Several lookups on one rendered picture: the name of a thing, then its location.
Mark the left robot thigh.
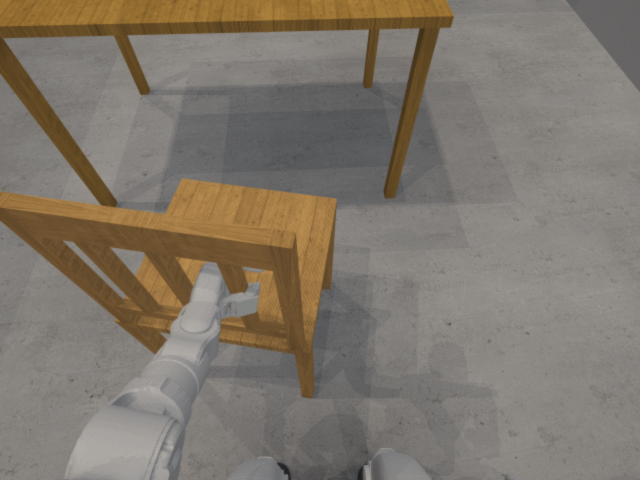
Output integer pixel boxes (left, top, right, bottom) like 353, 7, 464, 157
226, 459, 288, 480

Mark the robot left forearm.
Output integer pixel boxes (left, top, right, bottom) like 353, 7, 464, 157
64, 301, 221, 479

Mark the table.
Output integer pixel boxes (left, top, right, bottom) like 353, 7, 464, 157
0, 0, 454, 207

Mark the robot left upper arm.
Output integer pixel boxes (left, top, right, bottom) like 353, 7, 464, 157
56, 405, 185, 480

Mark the robot left hand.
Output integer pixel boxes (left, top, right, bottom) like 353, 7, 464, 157
189, 262, 265, 319

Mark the right robot shin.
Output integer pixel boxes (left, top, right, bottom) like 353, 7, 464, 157
372, 448, 395, 459

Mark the chair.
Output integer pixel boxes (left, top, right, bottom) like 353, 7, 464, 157
0, 179, 337, 399

